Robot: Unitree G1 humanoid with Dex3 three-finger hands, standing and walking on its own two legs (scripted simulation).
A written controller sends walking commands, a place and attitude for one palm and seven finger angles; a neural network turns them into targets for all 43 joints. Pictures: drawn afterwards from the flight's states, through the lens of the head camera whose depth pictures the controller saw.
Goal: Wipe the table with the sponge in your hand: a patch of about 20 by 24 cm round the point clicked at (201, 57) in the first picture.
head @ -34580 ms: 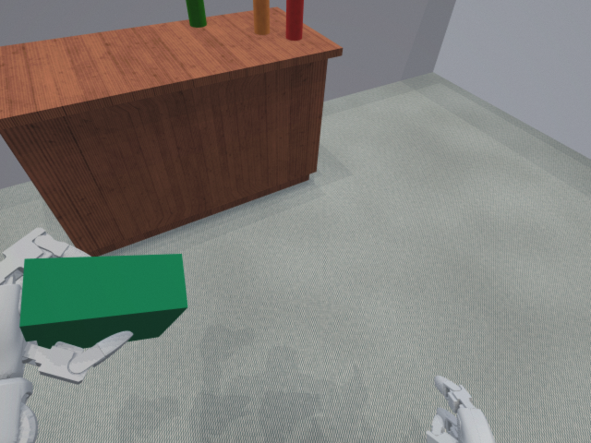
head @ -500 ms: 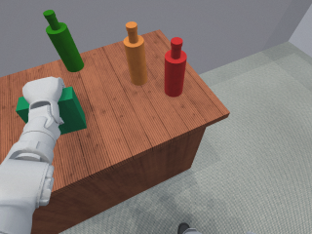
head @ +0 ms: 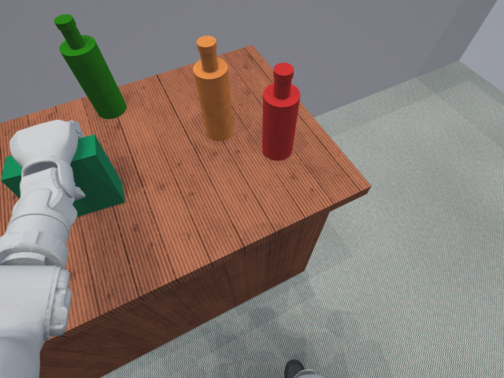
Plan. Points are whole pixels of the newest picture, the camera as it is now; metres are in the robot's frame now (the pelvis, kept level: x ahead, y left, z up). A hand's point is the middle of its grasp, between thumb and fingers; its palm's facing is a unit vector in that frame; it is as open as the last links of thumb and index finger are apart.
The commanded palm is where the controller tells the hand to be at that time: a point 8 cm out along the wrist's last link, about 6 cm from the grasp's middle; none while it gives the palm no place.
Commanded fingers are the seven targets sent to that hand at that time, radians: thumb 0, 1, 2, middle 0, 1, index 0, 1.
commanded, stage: slide back across to the first lane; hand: left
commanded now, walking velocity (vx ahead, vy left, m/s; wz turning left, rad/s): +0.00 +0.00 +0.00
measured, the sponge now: (76, 189) +0.43 +0.32 +0.00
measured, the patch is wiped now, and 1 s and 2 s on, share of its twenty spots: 1.00 1.00 1.00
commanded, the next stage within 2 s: wipe back along the first lane in 0.36 s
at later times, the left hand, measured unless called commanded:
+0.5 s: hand (10, 187) +0.40 +0.39 +0.05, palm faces -0.13 -0.02 -0.99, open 9.9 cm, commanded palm +0.38 +0.38 +0.10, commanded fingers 0.00 0.10 1.30 -1.20 -1.60 -1.20 -1.60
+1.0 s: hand (15, 199) +0.38 +0.38 +0.05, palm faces -0.06 -0.02 -1.00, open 9.9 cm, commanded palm +0.35 +0.35 +0.08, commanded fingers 0.00 0.10 1.30 -1.20 -1.60 -1.20 -1.60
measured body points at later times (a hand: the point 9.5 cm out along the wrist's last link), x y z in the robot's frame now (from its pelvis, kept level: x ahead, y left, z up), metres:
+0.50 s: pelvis +0.01 +0.02 +0.00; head +0.10 +0.02 +0.45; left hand +0.41 +0.39 +0.11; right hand +0.12 -0.26 -0.13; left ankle -0.06 +0.10 -0.73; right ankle +0.05 -0.13 -0.73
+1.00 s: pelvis +0.03 +0.03 +0.00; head +0.09 +0.02 +0.45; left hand +0.38 +0.37 +0.10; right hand +0.17 -0.22 -0.13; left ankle -0.06 +0.10 -0.73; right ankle +0.05 -0.13 -0.73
